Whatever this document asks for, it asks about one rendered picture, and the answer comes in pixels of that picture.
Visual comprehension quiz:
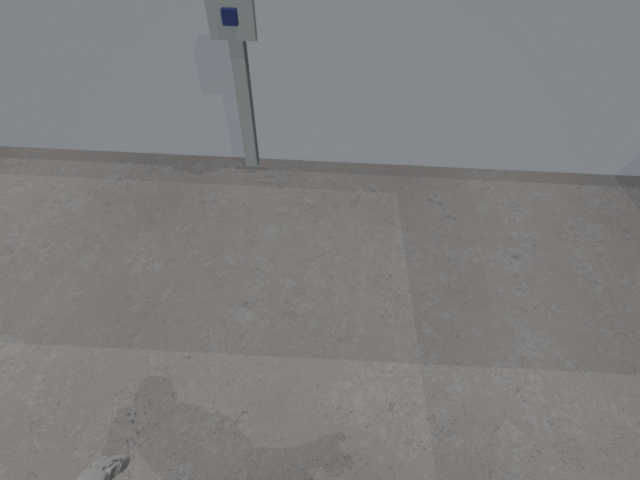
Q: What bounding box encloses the button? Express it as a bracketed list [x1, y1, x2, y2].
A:
[220, 7, 239, 26]

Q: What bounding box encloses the robot left hand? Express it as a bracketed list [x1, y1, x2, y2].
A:
[75, 454, 130, 480]

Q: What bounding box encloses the panel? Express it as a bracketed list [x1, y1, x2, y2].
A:
[204, 0, 259, 167]

